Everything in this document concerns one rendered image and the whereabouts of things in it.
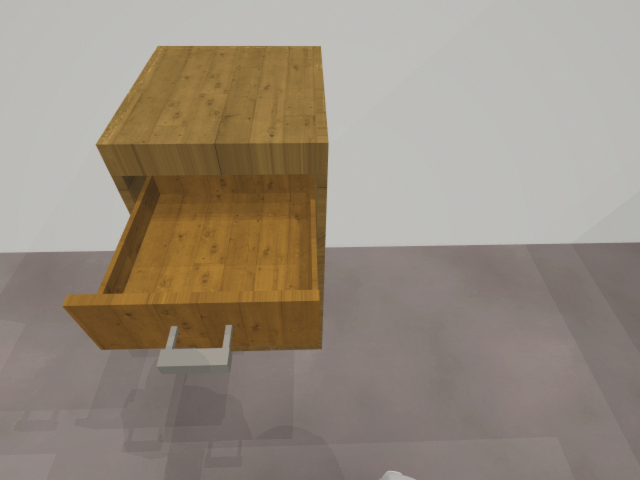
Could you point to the handle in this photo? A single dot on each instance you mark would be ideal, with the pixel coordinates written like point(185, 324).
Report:
point(202, 360)

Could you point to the cabinet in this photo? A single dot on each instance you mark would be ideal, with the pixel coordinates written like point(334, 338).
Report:
point(225, 110)

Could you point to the drawer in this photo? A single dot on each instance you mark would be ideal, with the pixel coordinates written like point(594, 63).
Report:
point(204, 251)

